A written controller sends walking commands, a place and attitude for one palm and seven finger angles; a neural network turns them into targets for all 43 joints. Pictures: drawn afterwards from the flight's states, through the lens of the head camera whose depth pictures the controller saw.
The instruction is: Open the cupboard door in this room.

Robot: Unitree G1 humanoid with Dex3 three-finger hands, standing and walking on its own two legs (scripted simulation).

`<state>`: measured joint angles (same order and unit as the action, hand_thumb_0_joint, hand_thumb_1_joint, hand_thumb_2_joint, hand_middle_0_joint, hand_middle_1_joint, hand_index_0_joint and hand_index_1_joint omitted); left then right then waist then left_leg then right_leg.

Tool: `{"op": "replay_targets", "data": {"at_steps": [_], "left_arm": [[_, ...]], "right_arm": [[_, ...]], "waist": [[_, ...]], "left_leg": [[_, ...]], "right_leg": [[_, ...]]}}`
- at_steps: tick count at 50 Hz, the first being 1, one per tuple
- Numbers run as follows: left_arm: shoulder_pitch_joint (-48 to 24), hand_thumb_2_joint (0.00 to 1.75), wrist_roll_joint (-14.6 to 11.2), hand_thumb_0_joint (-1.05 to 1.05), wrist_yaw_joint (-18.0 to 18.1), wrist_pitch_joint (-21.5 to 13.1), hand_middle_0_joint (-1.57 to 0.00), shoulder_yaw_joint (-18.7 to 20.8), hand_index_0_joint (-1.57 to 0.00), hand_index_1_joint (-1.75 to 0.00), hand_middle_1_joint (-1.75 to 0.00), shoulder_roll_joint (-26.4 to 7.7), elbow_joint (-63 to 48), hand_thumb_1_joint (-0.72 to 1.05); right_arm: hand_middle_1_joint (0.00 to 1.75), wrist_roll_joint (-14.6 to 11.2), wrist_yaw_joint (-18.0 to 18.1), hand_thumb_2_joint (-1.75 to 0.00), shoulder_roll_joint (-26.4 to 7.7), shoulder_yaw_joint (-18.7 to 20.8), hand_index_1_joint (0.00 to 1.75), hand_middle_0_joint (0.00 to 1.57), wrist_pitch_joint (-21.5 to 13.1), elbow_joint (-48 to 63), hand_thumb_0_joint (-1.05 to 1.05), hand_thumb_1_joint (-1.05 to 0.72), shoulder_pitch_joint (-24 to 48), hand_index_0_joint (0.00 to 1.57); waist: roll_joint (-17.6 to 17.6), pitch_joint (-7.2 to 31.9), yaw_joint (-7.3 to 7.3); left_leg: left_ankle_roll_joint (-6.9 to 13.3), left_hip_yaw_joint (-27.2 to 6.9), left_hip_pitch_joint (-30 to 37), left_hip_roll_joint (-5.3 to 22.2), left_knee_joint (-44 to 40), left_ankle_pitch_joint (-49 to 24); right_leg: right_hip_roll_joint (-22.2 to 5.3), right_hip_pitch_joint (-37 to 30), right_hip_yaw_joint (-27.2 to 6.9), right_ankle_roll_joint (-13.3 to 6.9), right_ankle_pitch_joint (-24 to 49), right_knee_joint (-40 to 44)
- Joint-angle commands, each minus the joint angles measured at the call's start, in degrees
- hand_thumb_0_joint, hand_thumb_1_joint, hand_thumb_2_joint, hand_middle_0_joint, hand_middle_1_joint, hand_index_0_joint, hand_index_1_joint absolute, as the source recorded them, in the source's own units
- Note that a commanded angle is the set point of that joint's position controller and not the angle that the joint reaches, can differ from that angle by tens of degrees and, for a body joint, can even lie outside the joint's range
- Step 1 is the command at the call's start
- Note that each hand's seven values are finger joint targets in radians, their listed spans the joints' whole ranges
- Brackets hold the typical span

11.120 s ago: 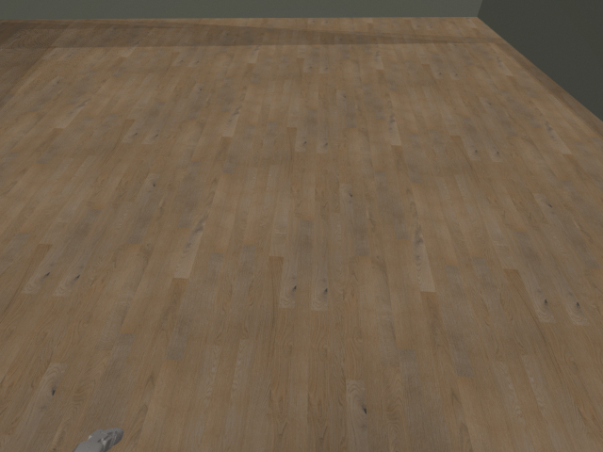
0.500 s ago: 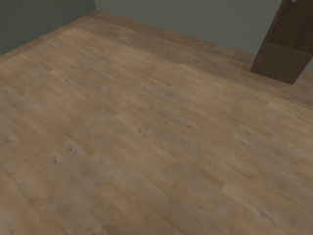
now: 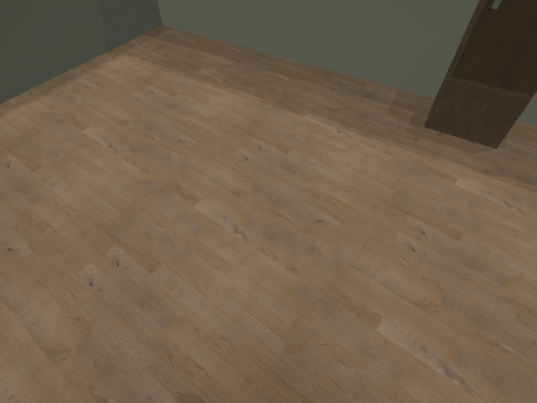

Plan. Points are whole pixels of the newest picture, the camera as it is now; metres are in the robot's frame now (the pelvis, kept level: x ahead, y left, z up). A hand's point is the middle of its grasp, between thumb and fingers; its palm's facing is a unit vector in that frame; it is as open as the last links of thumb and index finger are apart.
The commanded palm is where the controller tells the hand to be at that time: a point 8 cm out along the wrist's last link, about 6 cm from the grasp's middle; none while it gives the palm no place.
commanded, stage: turn or walk to find it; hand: left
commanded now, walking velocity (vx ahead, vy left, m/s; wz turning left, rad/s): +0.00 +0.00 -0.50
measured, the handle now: out of the picture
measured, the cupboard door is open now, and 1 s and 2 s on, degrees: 0 0 0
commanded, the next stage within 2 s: stand and wait in 0.20 s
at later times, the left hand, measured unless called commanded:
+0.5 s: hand out of the picture +0.07 +0.19 -0.17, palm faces -0.08 -0.97 -0.21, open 7.4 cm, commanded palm none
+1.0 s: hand out of the picture +0.03 +0.23 -0.17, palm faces -0.04 -0.96 -0.29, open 7.4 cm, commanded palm none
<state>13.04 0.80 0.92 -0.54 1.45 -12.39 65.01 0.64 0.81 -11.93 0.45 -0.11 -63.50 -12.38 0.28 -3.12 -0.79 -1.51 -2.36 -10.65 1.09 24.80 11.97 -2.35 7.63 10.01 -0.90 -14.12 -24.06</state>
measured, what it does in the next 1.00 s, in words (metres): stands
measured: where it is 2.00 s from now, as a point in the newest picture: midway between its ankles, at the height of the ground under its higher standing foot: outside the picture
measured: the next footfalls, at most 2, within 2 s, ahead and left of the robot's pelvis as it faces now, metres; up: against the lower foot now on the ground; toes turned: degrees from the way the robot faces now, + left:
none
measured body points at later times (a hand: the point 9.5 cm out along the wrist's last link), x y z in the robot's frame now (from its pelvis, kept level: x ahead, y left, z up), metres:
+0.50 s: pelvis +0.01 +0.01 +0.00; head +0.02 +0.01 +0.45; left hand +0.08 +0.24 -0.16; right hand -0.01 -0.22 -0.16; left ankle +0.02 +0.14 -0.74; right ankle -0.01 -0.10 -0.74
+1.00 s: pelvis +0.00 +0.00 +0.00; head +0.01 +0.00 +0.45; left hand +0.04 +0.28 -0.14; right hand +0.03 -0.28 -0.14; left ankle +0.02 +0.14 -0.74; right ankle -0.01 -0.10 -0.74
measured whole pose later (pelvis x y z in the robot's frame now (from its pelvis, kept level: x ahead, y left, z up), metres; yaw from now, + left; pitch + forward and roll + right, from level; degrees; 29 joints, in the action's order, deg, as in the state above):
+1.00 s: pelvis +0.00 +0.00 +0.00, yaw -3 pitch -2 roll +0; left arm 12.2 0.9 0.3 -0.7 1.2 -16.1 65.2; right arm 0.5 0.4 -16.0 0.9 -0.2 -63.9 -10.2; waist 0.1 -3.1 -0.8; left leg -1.5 0.8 -8.6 2.1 22.4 11.4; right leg -1.4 7.2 6.9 -0.9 -12.6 -22.1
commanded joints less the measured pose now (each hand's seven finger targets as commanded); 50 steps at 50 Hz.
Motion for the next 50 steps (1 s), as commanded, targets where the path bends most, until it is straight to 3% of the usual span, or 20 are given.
{"op": "replay_targets", "data": {"at_steps": [1, 5, 10, 13, 17, 19, 25, 27, 31, 34, 44, 50], "left_arm": [[0.03, 0.90, -0.07, 0.00, 0.16, -1.21, -0.20, 1.79, -0.20, -0.30, -0.30, -10.70, -2.83, 0.90], [0.68, 0.90, -0.19, 0.00, 0.23, 0.52, -0.20, 1.17, -0.20, -0.30, -0.30, -6.69, -3.01, 0.90], [-0.20, 0.90, -0.01, 0.00, -0.19, 1.74, -0.20, 2.43, -0.20, -0.30, -0.30, -9.34, -5.10, 0.90], [-0.75, 0.90, -0.01, 0.00, -0.14, 1.50, -0.20, 2.25, -0.20, -0.30, -0.30, -8.62, -5.70, 0.90], [0.44, 0.90, -0.14, 0.00, -0.05, 1.16, -0.20, 1.55, -0.20, -0.30, -0.30, -6.43, -5.44, 0.90], [1.22, 0.90, -0.16, 0.00, 0.07, 0.77, -0.20, 1.34, -0.20, -0.30, -0.30, -6.33, -4.90, 0.90], [0.71, 0.90, -0.15, 0.00, 0.36, -0.14, -0.20, 1.09, -0.20, -0.30, -0.30, -6.93, -4.05, 0.90], [-0.21, 0.90, -0.15, 0.00, 0.31, -1.03, -0.20, 1.42, -0.20, -0.30, -0.30, -9.52, -4.09, 0.90], [0.57, 0.90, -0.25, 0.00, 0.73, -0.25, -0.20, 1.06, -0.20, -0.30, -0.30, -6.78, -3.88, 0.90], [0.70, 0.90, -0.13, 0.00, 0.64, -0.37, -0.20, 1.12, -0.20, -0.30, -0.30, -7.59, -3.88, 0.90], [-1.93, 0.90, -0.05, 0.00, 0.09, -1.57, -0.20, 1.65, -0.20, -0.30, -0.30, -12.75, -4.07, 0.90], [-3.49, 0.90, 0.02, 0.00, -0.28, -1.57, -0.20, 1.59, -0.20, -0.30, -0.30, -15.18, -3.62, 0.90]], "right_arm": [[0.30, 0.03, 0.72, -0.90, -10.60, 1.82, 0.30, 0.20, -1.41, 2.45, 0.00, -0.90, 0.65, 0.20], [0.30, 0.32, 1.01, -0.90, -5.64, 0.92, 0.30, 0.20, -0.24, 1.86, 0.00, -0.90, -1.27, 0.20], [0.30, 0.52, 1.33, -0.90, -6.86, 1.59, 0.30, 0.20, 0.55, 3.81, 0.00, -0.90, -1.11, 0.20], [0.30, 0.44, 1.33, -0.90, -6.60, 1.40, 0.30, 0.20, 0.10, 3.84, 0.00, -0.90, -2.17, 0.20], [0.30, 0.24, 1.37, -0.90, -7.21, 1.41, 0.30, 0.20, -0.78, 3.55, 0.00, -0.90, -1.18, 0.20], [0.30, 0.03, 1.39, -0.90, -7.14, 1.42, 0.30, 0.20, -1.12, 3.09, 0.00, -0.90, -1.57, 0.20], [0.30, -0.15, 1.29, -0.90, -5.98, 1.53, 0.30, 0.20, -1.53, 1.41, 0.00, -0.90, -3.16, 0.20], [0.30, -0.24, 1.05, -0.90, -8.88, 1.96, 0.30, 0.20, -2.03, 1.32, 0.00, -0.90, -1.94, 0.20], [0.30, -0.06, 0.68, -0.90, -5.68, 1.42, 0.30, 0.20, -1.28, 0.96, 0.00, -0.90, -2.71, 0.20], [0.30, -0.03, 0.61, -0.90, -6.54, 1.63, 0.30, 0.20, -1.13, 1.21, 0.00, -0.90, -2.64, 0.20], [0.30, -0.20, 0.42, -0.90, -12.41, 2.33, 0.30, 0.20, -1.62, 2.19, 0.00, -0.90, 1.08, 0.20], [0.30, -0.06, 0.20, -0.90, -14.99, 2.16, 0.30, 0.20, -1.41, 2.75, 0.00, -0.90, 4.27, 0.20]], "waist": [[0.09, 0.15, 0.00], [-0.07, -1.30, 0.47], [-2.31, -0.41, 0.64], [-1.68, 2.66, 1.02], [4.09, 4.11, -0.08], [3.26, 5.26, -0.31], [0.40, 2.29, 0.17], [0.02, 1.30, -0.05], [0.80, -1.59, -0.10], [0.31, -1.56, -0.05], [-0.27, 2.32, 0.42], [-0.44, 0.06, 0.48]], "left_leg": [[2.53, -2.85, -1.83, 4.82, -4.39, -6.85], [1.39, 0.03, -1.98, 5.16, -1.80, -5.35], [0.81, 3.40, -3.41, 5.43, 2.87, -2.40], [1.05, 2.62, -1.95, 6.02, 1.80, -4.13], [2.80, -1.23, -1.91, 8.56, -2.49, -8.31], [2.81, -0.87, -1.29, 8.36, -2.20, -10.97], [2.06, 0.73, -0.87, 6.69, -3.12, -8.78], [2.46, -0.27, -0.89, 6.41, -5.08, -7.22], [2.18, -0.73, -3.92, 5.80, -5.19, -5.36], [2.32, -0.92, -3.19, 5.49, -5.28, -3.20], [2.65, -1.53, 1.14, 6.08, -5.34, -5.76], [2.44, -1.45, 1.44, 6.00, -6.71, -3.35]], "right_leg": [[-7.09, -0.41, -8.03, -0.97, 1.56, 7.60], [-7.06, 2.45, -9.72, -0.70, 3.14, 6.68], [-8.28, 4.77, -13.42, -2.29, 5.86, 4.52], [-7.21, 4.01, -12.77, -2.02, 7.44, 2.49], [-3.76, 1.67, -9.85, 0.15, 9.61, -1.08], [-3.99, 0.00, -9.68, 0.19, 11.83, -1.16], [-5.25, 0.71, -10.57, -0.44, 11.98, 1.76], [-5.47, 0.16, -10.24, -0.79, 9.03, 3.66], [-5.64, 1.17, -9.04, -0.04, 4.11, 3.33], [-5.71, 2.29, -9.38, -0.14, 1.22, 4.69], [-6.31, 0.73, -10.25, -0.91, 4.34, 6.84], [-6.69, 2.18, -11.17, -0.71, 0.42, 9.48]]}}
